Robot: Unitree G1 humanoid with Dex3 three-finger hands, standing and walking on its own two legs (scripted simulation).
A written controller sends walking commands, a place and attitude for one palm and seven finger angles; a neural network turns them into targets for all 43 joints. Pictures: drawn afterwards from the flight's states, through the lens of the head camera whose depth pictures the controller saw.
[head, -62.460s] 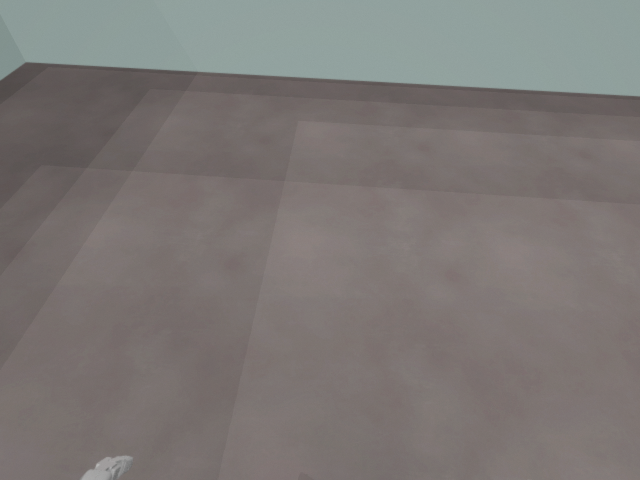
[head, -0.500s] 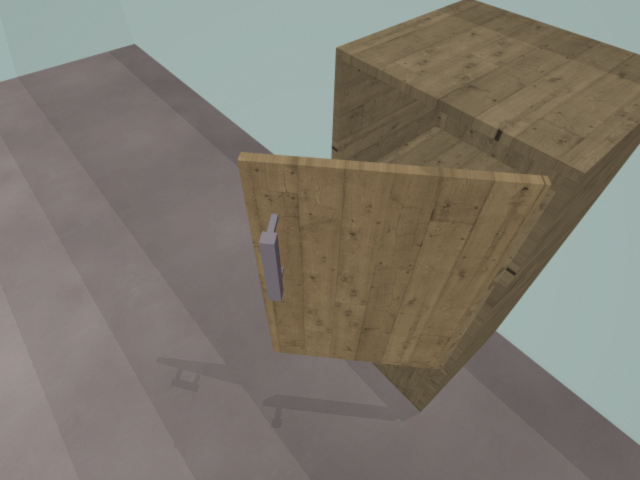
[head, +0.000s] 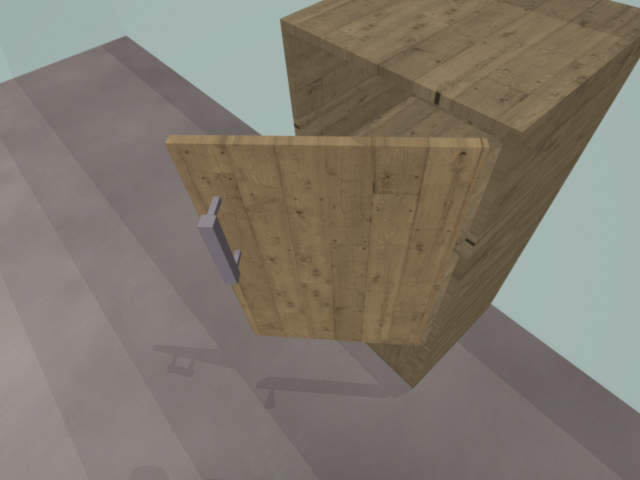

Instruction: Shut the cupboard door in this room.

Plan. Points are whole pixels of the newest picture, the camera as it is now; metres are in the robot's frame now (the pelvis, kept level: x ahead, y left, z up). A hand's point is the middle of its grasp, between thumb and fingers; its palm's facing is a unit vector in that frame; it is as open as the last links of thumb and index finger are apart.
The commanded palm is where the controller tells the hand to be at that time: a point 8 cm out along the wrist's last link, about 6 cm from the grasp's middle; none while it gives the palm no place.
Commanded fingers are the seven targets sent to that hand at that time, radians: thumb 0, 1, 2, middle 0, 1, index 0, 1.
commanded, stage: come to a stop and stand still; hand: left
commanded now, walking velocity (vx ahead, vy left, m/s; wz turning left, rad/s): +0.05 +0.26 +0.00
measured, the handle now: (224, 242) +0.45 +0.18 +0.00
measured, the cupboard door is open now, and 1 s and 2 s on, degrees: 43 43 43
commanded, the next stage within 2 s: none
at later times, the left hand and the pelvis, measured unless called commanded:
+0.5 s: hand out of the picture -0.05 +0.17 -0.14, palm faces +0.13 -0.95 -0.28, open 7.4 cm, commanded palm none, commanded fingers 0.00 0.90 0.90 -0.20 -0.30 -0.20 -0.30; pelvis -0.01 -0.01 +0.02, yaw +1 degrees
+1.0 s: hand out of the picture +0.01 +0.27 -0.16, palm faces +0.01 -0.98 -0.21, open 7.4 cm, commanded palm none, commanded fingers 0.00 0.90 0.90 -0.20 -0.30 -0.20 -0.30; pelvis -0.03 +0.09 +0.01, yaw -1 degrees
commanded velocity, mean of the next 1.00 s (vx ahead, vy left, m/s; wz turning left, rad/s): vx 0.00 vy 0.06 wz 0.00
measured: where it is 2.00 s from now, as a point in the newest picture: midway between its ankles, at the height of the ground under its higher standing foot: outside the picture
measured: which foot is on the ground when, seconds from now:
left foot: up 0.00-0.66, down 0.68-1.00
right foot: down 0.00-1.00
